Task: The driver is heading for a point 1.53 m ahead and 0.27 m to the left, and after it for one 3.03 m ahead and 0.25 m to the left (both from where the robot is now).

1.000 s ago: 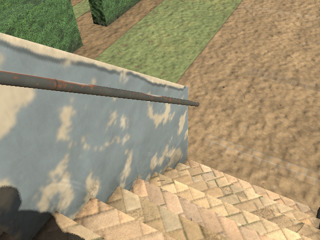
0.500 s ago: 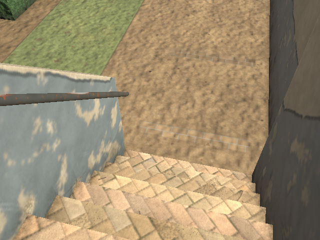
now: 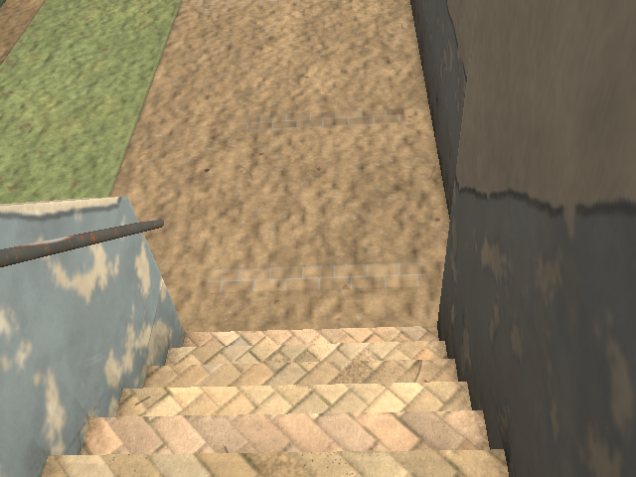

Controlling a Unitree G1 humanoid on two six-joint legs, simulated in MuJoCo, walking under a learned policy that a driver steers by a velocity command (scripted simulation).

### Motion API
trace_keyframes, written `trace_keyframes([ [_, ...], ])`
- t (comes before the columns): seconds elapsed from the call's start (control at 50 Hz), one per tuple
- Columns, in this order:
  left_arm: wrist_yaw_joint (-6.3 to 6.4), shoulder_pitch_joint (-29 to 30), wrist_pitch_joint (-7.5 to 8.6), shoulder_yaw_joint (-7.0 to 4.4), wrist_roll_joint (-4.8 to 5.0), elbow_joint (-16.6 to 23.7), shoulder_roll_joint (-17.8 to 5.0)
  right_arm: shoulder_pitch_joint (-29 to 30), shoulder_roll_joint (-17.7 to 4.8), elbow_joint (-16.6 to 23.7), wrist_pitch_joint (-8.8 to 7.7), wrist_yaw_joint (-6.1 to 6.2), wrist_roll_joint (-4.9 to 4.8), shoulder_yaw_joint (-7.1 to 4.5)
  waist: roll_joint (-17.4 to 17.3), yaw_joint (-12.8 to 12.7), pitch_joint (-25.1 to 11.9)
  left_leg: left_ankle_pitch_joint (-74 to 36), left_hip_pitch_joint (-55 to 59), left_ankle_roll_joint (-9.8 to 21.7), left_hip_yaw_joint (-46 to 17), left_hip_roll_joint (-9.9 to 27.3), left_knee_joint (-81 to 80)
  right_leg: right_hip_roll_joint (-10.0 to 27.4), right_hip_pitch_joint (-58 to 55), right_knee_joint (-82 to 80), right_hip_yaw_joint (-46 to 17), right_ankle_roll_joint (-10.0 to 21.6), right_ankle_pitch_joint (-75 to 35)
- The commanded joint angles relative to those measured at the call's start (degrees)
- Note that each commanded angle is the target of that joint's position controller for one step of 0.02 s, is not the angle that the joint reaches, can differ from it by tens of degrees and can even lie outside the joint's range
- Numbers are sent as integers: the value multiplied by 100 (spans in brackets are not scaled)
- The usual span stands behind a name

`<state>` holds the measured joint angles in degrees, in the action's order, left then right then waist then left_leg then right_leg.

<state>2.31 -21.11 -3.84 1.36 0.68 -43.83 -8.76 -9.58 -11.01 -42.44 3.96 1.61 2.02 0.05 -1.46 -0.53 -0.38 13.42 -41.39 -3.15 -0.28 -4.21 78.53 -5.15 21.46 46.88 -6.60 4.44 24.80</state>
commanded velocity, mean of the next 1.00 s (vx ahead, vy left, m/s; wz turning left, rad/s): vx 0.00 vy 0.00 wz -0.05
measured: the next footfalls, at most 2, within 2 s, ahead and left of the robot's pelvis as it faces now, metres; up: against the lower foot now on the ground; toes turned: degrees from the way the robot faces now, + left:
left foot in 0.16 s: +0.03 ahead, +0.11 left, +0.00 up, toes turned -2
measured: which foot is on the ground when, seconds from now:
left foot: up 0.00-0.14, down 0.16-1.00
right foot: down 0.00-1.00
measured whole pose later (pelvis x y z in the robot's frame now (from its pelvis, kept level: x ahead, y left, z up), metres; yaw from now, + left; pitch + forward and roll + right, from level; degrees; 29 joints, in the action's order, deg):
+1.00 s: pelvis +0.01 +0.06 +0.04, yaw +2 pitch -2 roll +0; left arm 0.9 -15.3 -1.7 -0.7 1.7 -58.9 -12.4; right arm -16.7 -10.1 -56.1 1.0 0.5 -0.3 0.5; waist 1.5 1.2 0.3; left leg 10.2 -3.9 5.9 -2.1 -6.9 16.3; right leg -0.2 4.1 17.9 -5.7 -1.7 12.0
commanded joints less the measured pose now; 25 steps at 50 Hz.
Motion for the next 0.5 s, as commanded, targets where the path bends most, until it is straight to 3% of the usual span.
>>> trace_keyframes([
  [0.02, 34, -17, 209, -240, -36, 343, -905, 89, -356, 200, -163, -113, -16, -76, 1045, -166, -450, -462, 879, 186, -205, 135, -680, 1405, -505, -1772, -1854, 895, -2095],
  [0.04, 20, 231, 241, -186, -40, 421, -875, -60, -484, 205, -183, -122, -21, -102, 931, 32, -371, -220, 976, 222, -283, 136, -790, 1482, -381, -1698, -1917, 963, -2301],
  [0.06, -1, 406, 273, -159, -20, 488, -844, 6, -477, 239, -215, -133, -20, -85, 883, 26, -222, -66, 1156, 266, -248, 166, -1134, 1501, -227, -1688, -1797, 1012, -2680],
  [0.08, -21, 334, 174, -186, -174, 510, -841, 429, -376, 564, -197, -144, -183, 15, 1011, -70, 248, 2161, 833, 413, -223, 163, -3590, 1260, -754, -2111, -1517, 987, -2317],
  [0.1, -61, 8, 134, -200, -147, 346, -887, 259, -320, 308, -167, -167, -235, 1, 1085, -278, 245, 2088, 1831, 406, -85, 97, -3849, 1255, -378, -2324, -1596, 849, -1847],
  [0.12, -95, 272, 255, -158, 99, 302, -780, -655, -237, -198, -198, -191, -130, -29, 1016, 23, -87, -283, 3667, 442, 12, 168, -2781, 1368, 815, -2215, -1488, 793, -2352],
  [0.14, -100, 271, 160, -103, -77, 352, -737, -387, -223, 115, -156, -144, -221, 2, 693, 250, 279, 1191, 3229, 546, -189, 270, -5241, 1145, 354, -2429, -1413, 543, -1701],
  [0.16, -161, 82, 222, -113, -37, 267, -677, -455, -336, -17, -182, -104, -105, -23, 390, 20, 278, 435, 4001, 565, -476, 562, -5195, 1112, 572, -2294, -1429, 353, -1775],
  [0.18, -192, -136, 326, -104, -18, 330, -584, -664, -639, -89, -241, -78, 17, -75, -291, -109, 45, -1447, 4505, 662, -1082, 1157, -5029, 911, 646, -1893, -1200, 172, -1785],
  [0.2, -224, -101, 291, -170, 12, 273, -745, -369, -325, -115, -289, -89, -76, 46, -182, -247, 221, -1691, 3466, 897, -1131, 1166, -4978, 809, 5, -2699, -990, 7, -1148],
  [0.22, -233, 243, 269, -221, 36, 186, -877, -253, -213, -84, -352, -157, -136, 70, -31, -25, 333, -1157, 3207, 833, -1028, 1038, -5302, 788, -393, -2630, -882, -130, -1199],
  [0.3, -311, 493, 234, -211, 69, 75, -758, -552, -449, -296, -449, -192, -117, 23, -36, 7, 205, -702, 3455, 677, -909, 980, -5734, 908, -915, -2760, -759, -122, -1655],
  [0.5, -242, 510, 285, -201, 63, -418, -824, -699, -515, -496, -499, -169, -119, -1, 109, 54, 97, -1537, 3887, 676, -994, 1074, -5989, 1007, -1077, -2929, -594, -227, -2034],
])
